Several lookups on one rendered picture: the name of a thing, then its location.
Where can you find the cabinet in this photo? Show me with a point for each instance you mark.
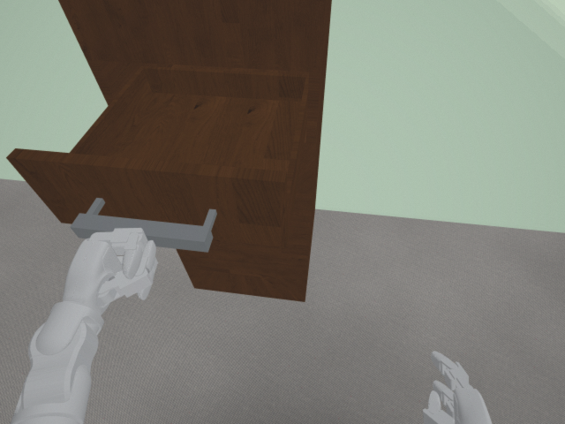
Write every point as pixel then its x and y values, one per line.
pixel 117 37

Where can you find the robot right hand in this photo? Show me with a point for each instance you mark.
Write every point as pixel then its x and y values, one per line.
pixel 464 406

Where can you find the left robot forearm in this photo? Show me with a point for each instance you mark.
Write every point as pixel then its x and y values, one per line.
pixel 61 351

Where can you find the handle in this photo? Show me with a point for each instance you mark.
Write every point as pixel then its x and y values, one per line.
pixel 170 235

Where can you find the robot left hand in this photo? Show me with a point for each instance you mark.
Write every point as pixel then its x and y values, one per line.
pixel 96 261

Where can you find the drawer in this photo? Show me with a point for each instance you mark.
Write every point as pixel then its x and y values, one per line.
pixel 176 142

